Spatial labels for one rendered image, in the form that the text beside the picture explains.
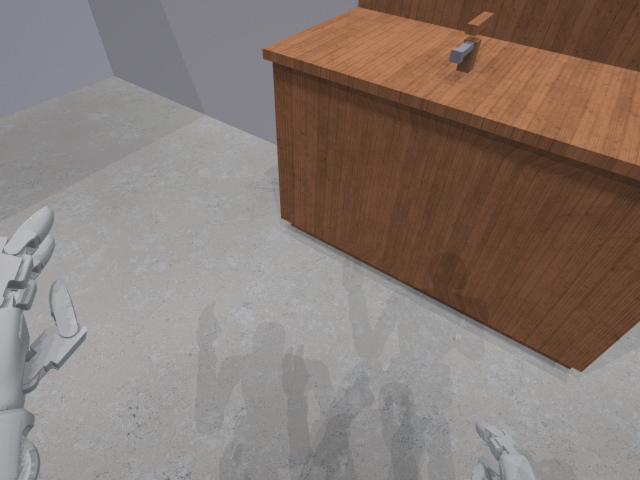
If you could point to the counter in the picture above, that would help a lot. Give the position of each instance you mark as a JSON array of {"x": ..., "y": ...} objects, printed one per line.
[{"x": 506, "y": 187}]

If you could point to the right robot hand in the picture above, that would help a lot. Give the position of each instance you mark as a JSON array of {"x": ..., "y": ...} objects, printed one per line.
[{"x": 512, "y": 465}]

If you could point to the tap lever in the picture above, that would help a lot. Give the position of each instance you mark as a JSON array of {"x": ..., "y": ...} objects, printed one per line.
[{"x": 457, "y": 54}]

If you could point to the left robot hand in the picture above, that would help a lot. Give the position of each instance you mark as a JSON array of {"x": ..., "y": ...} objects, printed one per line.
[{"x": 21, "y": 261}]

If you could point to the robot left forearm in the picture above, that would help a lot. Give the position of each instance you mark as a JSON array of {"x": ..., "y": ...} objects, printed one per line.
[{"x": 19, "y": 458}]

